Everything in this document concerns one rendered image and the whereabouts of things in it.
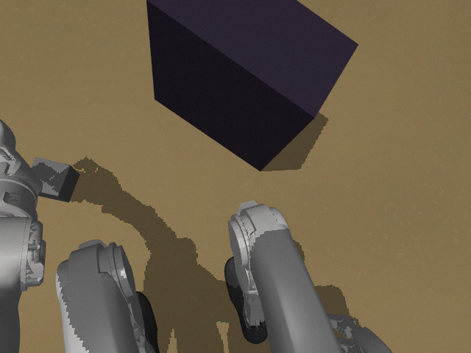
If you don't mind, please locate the right robot foot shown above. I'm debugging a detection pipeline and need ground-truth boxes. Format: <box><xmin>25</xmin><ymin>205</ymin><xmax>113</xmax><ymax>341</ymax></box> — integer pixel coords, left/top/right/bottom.
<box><xmin>224</xmin><ymin>257</ymin><xmax>268</xmax><ymax>344</ymax></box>

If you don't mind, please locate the left robot arm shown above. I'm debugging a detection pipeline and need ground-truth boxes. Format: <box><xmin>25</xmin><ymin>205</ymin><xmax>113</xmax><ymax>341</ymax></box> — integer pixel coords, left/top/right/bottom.
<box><xmin>0</xmin><ymin>144</ymin><xmax>46</xmax><ymax>353</ymax></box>

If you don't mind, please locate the right robot hand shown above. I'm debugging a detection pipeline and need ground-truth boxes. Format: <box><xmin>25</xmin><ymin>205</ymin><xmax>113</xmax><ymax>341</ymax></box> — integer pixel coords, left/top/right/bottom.
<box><xmin>327</xmin><ymin>313</ymin><xmax>392</xmax><ymax>353</ymax></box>

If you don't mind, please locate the left robot foot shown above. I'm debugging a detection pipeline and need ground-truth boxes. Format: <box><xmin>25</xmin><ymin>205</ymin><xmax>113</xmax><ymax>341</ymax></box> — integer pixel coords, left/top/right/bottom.
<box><xmin>136</xmin><ymin>291</ymin><xmax>160</xmax><ymax>353</ymax></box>

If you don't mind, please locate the left robot hand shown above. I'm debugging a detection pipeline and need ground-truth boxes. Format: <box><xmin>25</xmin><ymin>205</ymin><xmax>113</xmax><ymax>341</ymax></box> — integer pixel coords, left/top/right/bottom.
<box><xmin>0</xmin><ymin>119</ymin><xmax>15</xmax><ymax>149</ymax></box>

